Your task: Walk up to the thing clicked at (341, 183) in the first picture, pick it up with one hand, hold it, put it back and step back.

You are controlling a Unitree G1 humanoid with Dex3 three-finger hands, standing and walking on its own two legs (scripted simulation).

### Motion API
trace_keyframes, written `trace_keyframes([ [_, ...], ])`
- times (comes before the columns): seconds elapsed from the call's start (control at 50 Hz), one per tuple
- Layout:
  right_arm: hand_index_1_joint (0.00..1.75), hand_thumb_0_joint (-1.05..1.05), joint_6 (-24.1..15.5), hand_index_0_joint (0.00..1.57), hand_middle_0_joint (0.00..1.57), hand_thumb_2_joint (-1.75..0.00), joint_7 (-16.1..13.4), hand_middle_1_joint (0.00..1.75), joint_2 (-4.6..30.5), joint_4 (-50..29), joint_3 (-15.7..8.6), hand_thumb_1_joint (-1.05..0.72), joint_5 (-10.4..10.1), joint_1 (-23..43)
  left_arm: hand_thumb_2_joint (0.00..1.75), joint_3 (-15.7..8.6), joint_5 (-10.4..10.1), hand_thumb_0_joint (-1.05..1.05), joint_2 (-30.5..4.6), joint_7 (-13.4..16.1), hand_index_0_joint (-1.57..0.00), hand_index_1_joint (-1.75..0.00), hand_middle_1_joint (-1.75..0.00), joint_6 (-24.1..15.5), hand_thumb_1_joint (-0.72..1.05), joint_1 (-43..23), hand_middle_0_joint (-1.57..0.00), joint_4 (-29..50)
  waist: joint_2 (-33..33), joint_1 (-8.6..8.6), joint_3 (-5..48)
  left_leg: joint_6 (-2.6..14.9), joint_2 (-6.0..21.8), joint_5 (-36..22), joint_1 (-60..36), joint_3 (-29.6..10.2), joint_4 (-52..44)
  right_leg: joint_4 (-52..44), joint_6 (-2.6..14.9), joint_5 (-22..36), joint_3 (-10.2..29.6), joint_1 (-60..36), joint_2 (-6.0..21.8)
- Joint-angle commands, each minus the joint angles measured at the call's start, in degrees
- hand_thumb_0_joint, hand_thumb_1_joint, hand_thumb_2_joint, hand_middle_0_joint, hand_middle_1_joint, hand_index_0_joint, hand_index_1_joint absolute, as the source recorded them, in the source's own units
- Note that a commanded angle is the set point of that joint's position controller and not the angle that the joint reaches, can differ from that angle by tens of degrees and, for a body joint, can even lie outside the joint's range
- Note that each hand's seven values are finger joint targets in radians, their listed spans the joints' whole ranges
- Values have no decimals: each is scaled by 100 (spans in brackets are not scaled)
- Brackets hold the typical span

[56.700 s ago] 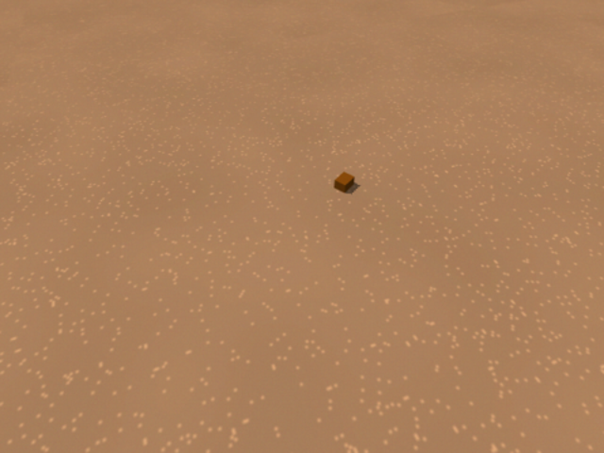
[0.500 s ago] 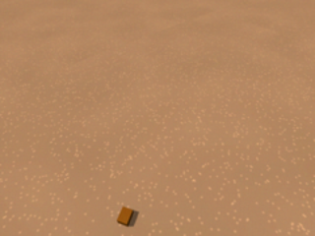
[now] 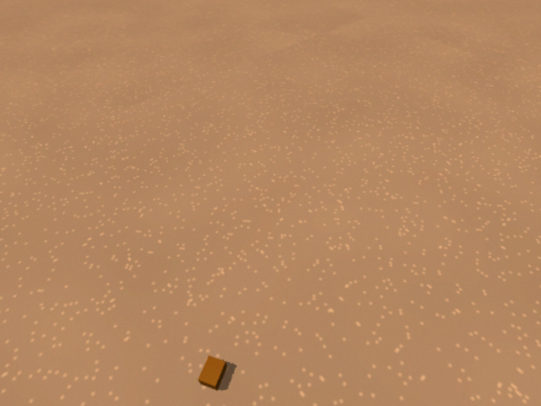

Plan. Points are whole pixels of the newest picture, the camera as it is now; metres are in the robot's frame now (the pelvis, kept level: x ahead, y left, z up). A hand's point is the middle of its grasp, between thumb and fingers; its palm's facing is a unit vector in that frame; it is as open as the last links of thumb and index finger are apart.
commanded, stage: stand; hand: left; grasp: from above
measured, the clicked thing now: (213, 372) +0.40 +0.24 -0.76
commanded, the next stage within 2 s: step back in 0.42 s
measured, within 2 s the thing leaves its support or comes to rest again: neither
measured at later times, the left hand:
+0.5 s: hand out of the picture +0.07 +0.25 -0.16, palm faces +0.02 -0.94 -0.35, open 7.4 cm
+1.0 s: hand out of the picture +0.04 +0.30 -0.18, palm faces -0.09 -0.92 -0.37, open 7.4 cm
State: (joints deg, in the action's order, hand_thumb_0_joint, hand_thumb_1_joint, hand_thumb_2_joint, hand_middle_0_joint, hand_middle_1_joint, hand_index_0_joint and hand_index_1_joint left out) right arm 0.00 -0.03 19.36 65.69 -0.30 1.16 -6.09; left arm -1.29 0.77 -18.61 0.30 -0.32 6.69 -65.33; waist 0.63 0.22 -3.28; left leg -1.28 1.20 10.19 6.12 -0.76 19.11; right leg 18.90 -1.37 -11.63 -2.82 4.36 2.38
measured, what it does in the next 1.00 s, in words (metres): lifts its right foot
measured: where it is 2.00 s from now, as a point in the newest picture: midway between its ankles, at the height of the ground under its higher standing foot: outside the picture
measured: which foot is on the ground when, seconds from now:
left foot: down 0.00-1.00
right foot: down 0.00-0.70, up 0.72-1.00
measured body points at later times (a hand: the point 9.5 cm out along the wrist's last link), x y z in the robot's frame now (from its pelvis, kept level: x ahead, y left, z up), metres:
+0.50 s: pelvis -0.01 +0.00 +0.00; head +0.01 +0.00 +0.44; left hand +0.07 +0.30 -0.13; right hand +0.07 -0.30 -0.14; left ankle +0.01 +0.13 -0.75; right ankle -0.01 -0.13 -0.75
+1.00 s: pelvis -0.09 +0.04 -0.02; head -0.01 +0.05 +0.42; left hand +0.04 +0.34 -0.16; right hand -0.02 -0.28 -0.14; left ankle -0.03 +0.13 -0.75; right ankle -0.14 -0.10 -0.70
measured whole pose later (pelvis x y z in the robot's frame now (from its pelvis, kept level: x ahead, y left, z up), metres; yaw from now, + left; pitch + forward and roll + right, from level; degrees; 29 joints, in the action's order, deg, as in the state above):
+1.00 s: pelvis -0.09 +0.04 -0.02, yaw -4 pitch -1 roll -1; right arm 1.5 -0.6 20.1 50.0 -2.3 1.7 -6.9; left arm -4.0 0.3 -22.4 1.1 3.4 5.5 -51.2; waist -1.6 -1.2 -12.0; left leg 2.8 0.6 14.5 20.3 2.5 36.2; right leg 57.0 -0.9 -30.1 6.4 21.0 -3.5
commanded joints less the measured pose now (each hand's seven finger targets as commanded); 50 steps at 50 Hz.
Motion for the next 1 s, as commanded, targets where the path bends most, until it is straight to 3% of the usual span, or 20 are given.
trace_keyframes([
  [0.0,30,0,-152,20,20,-90,-87,30,1159,-369,-222,-90,-21,259,90,-217,14,0,-1213,60,-20,-30,-30,-129,90,-176,-20,352,-31,21,445,225,617,-1023,-55,-409,-253,-314,180,957,442,-32,581],
  [0.38,30,0,-140,20,20,-90,-72,30,1187,-374,-208,-90,-28,218,90,-205,5,0,-1250,57,-20,-30,-30,-132,90,-196,-20,385,-40,-4,305,205,604,-825,-4,-399,-301,-364,179,830,452,41,566],
  [0.4,30,0,-33,20,20,-90,-22,30,1498,-495,-322,-90,-104,445,90,-458,-111,0,-1689,92,-20,-30,-30,-81,90,-183,-20,443,-130,-7,-316,319,498,-1624,487,-448,336,92,253,1673,531,529,520],
  [0.46,30,0,50,20,20,-90,2,30,1364,-688,-357,-90,-191,178,90,-526,-126,0,-1675,126,-20,-30,-30,-54,90,-114,-20,733,-329,-83,443,346,278,-1645,403,-215,1188,309,646,2155,673,339,756],
  [0.5,30,0,110,20,20,-90,7,30,1330,-775,-404,-90,-169,7,90,-548,-88,0,-1722,124,-20,-30,-30,-4,90,-356,-20,985,-553,-157,729,316,39,-1002,479,-16,1718,302,982,2075,995,453,1137],
  [0.56,30,0,236,20,20,-90,53,30,1263,-941,-471,-90,-123,-203,90,-580,13,0,-1864,142,-20,-30,-30,70,90,-706,-20,1326,-1157,-195,586,370,-299,1104,581,-46,2829,365,1454,1914,1326,1265,1700],
  [0.58,30,0,259,20,20,-90,73,30,1240,-970,-486,-90,-112,-427,90,-582,52,0,-1879,138,-20,-30,-30,92,90,-890,-20,1456,-1309,-302,501,407,-247,1558,567,-122,2889,431,1471,1702,1326,1506,1780],
  [0.6,30,0,262,20,20,-90,92,30,1268,-1009,-512,-90,-125,-543,90,-570,64,0,-1856,141,-20,-30,-30,108,90,-1024,-20,1546,-1270,-376,440,430,-182,1465,584,-198,2686,665,1357,1668,1182,1545,1679],
  [0.62,30,0,232,20,20,-90,98,30,1316,-1019,-545,-90,-118,-672,90,-525,68,0,-1787,146,-20,-30,-30,135,90,-1060,-20,1617,-1139,-403,436,458,-86,702,594,-203,2043,1111,1109,1551,987,1431,1413],
  [0.64,30,0,174,20,20,-90,72,30,1447,-1052,-575,-90,-80,-586,90,-480,18,0,-1568,132,-20,-30,-30,179,90,-884,-20,1610,-393,-311,353,521,308,-896,814,-522,1040,1837,752,949,571,1280,797],
  [0.66,30,0,122,20,20,-90,55,30,1844,-1152,-658,-90,20,-394,90,-438,-82,0,-1259,140,-20,-30,-30,229,90,-713,-20,1646,833,-197,231,811,1124,-2275,820,-1751,322,2937,382,-238,267,1689,-270],
  [0.68,30,0,59,20,20,-90,31,30,2060,-1219,-692,-90,54,-462,90,-452,-67,0,-1222,182,-20,-30,-30,290,90,-542,-20,1664,903,-169,379,1224,1590,-3272,438,-2334,276,3802,362,-2381,820,2083,-751],
  [0.7,30,0,36,20,20,-90,1,30,2205,-1330,-728,-90,47,-402,90,-450,-46,0,-1224,233,-20,-30,-30,309,90,-327,-20,1642,976,-198,679,1394,1837,-3570,306,-2573,360,4394,345,-2745,1288,2213,-837],
  [0.72,30,0,38,20,20,-90,-44,30,2111,-1426,-721,-90,27,-226,90,-455,-32,0,-1284,269,-20,-30,-30,322,90,-378,-20,1618,896,-186,738,1498,1850,-3249,375,-2482,372,4786,399,-2607,1546,2255,-825],
  [0.74,30,0,40,20,20,-90,-95,30,1887,-1508,-681,-90,43,31,90,-448,-61,0,-1355,280,-20,-30,-30,328,90,-323,-20,1569,687,-63,644,1355,1542,-3023,413,-1890,525,5026,396,-2322,1603,2312,-779],
  [0.76,30,0,33,20,20,-90,-133,30,1739,-1597,-651,-90,77,193,90,-447,-105,0,-1362,262,-20,-30,-30,327,90,-80,-20,1527,742,117,642,1251,1269,-2934,145,-1454,715,5085,365,-1958,1537,2495,-739],
  [0.78,30,0,22,20,20,-90,-165,30,1625,-1658,-614,-90,69,122,90,-473,-100,0,-1386,240,-20,-30,-30,316,90,49,-20,1510,810,135,685,1334,1280,-2889,18,-1415,807,5123,290,-1802,1432,2497,-693],
  [0.84,30,0,21,20,20,-90,-195,30,1528,-1774,-637,-90,56,-222,90,-509,-23,0,-1423,194,-20,-30,-30,274,90,39,-20,1675,532,-78,738,1588,1335,-3025,-357,-1356,916,4837,50,-1902,1224,2499,-677],
  [0.92,30,0,35,20,20,-90,-199,30,1664,-1880,-675,-90,45,-433,90,-572,-20,0,-1389,145,-20,-30,-30,238,90,-86,-20,1855,677,-279,588,1695,1521,-2727,-266,-1401,904,3866,0,-1919,992,2210,-514],
  [0.98,30,0,69,20,20,-90,-178,30,1699,-1998,-646,-90,33,-302,90,-590,-2,0,-1343,95,-20,-30,-30,184,90,218,-20,1837,750,-227,857,1481,1338,-2037,-217,-1228,1054,2711,84,-1606,647,1712,-383],
])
